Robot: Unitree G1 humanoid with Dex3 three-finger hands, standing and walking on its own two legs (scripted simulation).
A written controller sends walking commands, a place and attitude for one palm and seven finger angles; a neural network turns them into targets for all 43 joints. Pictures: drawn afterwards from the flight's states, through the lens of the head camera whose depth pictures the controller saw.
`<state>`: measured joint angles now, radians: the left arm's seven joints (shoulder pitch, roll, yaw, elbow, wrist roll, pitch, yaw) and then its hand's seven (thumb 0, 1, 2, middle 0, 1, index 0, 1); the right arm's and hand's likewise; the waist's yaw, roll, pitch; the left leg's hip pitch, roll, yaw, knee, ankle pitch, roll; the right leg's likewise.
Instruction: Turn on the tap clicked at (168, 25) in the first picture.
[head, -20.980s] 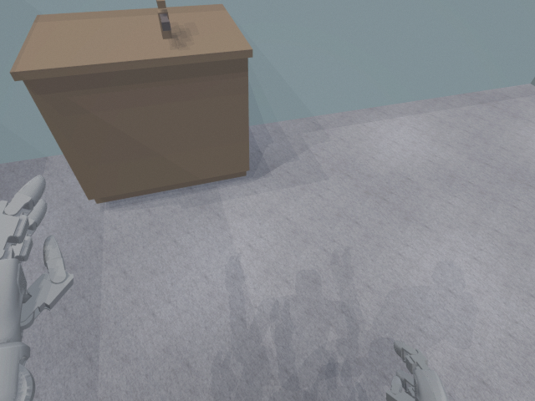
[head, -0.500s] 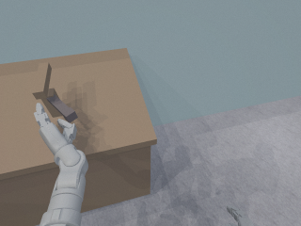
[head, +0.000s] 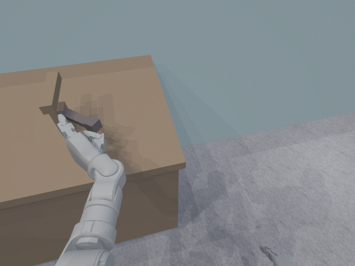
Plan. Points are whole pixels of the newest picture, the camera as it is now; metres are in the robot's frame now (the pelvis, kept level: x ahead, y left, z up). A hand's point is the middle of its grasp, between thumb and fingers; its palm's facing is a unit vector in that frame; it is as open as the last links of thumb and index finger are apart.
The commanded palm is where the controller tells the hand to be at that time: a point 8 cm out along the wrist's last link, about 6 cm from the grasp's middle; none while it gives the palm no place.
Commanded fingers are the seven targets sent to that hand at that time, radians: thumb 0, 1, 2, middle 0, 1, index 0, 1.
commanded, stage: push the lever round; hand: left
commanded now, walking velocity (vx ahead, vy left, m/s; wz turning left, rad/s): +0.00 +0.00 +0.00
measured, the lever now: (93, 125) +0.42 +0.23 +0.09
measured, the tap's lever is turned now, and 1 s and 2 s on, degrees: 49 75 77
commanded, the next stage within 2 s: lift the hand up off the lever in 0.84 s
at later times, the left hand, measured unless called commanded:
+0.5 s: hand (110, 130) +0.41 +0.19 +0.07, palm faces +0.82 -0.56 -0.11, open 7.7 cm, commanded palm +0.36 +0.21 +0.08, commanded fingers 0.00 0.90 0.90 -0.15 -0.15 -0.15 -0.15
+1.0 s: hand (113, 121) +0.44 +0.19 +0.08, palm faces +0.81 -0.57 -0.11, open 8.0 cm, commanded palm +0.38 +0.21 +0.08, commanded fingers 0.00 0.90 0.90 -0.15 -0.15 -0.15 -0.15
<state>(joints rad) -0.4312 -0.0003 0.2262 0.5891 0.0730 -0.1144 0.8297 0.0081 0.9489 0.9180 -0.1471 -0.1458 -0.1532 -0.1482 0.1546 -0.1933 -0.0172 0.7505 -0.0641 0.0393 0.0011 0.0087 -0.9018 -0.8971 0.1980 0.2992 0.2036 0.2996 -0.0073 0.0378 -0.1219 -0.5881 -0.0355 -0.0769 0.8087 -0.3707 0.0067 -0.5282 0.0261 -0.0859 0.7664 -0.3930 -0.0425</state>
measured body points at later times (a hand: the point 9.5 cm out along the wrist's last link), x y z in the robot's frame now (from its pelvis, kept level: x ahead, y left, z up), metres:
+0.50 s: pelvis +0.00 -0.01 +0.00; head +0.03 -0.01 +0.45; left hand +0.37 +0.22 +0.08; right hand +0.11 -0.25 -0.13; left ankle +0.02 +0.11 -0.71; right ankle -0.01 -0.09 -0.71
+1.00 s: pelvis +0.00 -0.01 +0.00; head +0.04 -0.01 +0.45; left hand +0.39 +0.22 +0.09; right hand +0.08 -0.26 -0.13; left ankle +0.02 +0.11 -0.71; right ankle -0.01 -0.09 -0.71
